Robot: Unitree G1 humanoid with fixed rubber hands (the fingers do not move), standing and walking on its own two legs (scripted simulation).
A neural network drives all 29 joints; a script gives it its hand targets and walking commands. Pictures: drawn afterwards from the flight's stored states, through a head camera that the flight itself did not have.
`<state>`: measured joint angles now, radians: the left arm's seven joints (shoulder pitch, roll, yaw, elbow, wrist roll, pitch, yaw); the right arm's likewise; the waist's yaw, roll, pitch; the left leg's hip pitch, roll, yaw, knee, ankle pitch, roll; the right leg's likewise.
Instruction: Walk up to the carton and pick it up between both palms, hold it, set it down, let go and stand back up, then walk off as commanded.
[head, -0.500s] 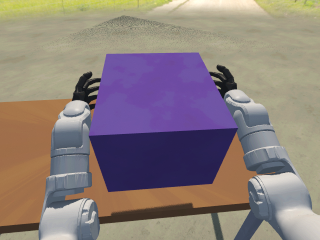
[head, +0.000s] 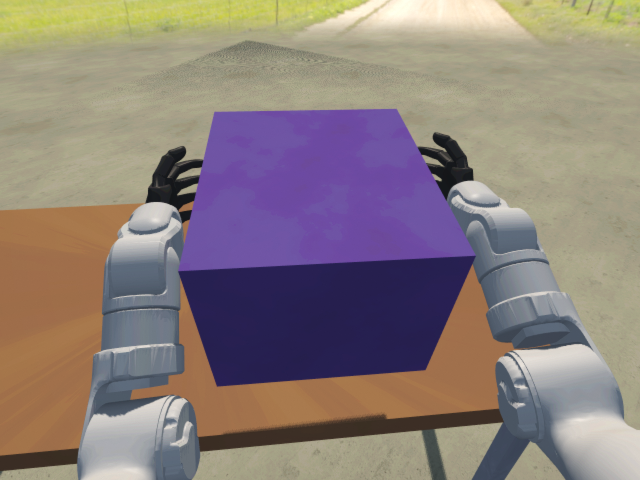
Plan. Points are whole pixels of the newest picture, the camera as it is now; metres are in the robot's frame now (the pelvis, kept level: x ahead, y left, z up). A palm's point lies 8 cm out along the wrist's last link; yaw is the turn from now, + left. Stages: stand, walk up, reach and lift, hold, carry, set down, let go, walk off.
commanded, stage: hold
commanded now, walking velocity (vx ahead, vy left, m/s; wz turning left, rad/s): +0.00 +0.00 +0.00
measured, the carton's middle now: (315, 234) +0.38 +0.01 +0.17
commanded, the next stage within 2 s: none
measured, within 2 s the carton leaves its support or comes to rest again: neither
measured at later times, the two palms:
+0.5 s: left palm (164, 209) +0.35 +0.18 +0.24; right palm (455, 188) +0.37 -0.17 +0.24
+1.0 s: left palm (163, 208) +0.35 +0.18 +0.24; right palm (456, 186) +0.37 -0.17 +0.24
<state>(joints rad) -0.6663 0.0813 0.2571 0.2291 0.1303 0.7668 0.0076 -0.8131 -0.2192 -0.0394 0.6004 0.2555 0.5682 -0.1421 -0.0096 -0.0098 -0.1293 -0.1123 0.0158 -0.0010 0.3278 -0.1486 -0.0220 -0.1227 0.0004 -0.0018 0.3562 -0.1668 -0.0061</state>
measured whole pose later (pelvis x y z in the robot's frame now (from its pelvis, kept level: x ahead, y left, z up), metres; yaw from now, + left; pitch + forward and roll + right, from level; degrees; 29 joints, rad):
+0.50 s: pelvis +0.00 +0.00 +0.00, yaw +0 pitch -4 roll +0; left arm -0.66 0.08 0.26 0.21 0.13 0.75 0.01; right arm -0.81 -0.22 -0.04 0.57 0.26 0.57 -0.15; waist -0.01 -0.01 -0.13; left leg -0.11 0.02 0.00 0.33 -0.15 -0.02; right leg -0.12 0.00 0.00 0.36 -0.17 -0.01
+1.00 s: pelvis +0.00 +0.00 +0.00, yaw +0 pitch -4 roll +0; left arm -0.66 0.08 0.26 0.21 0.13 0.76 0.01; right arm -0.82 -0.22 -0.04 0.57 0.26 0.57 -0.15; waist -0.01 -0.01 -0.13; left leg -0.11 0.02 0.00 0.33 -0.15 -0.02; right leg -0.12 0.00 0.00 0.36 -0.17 -0.01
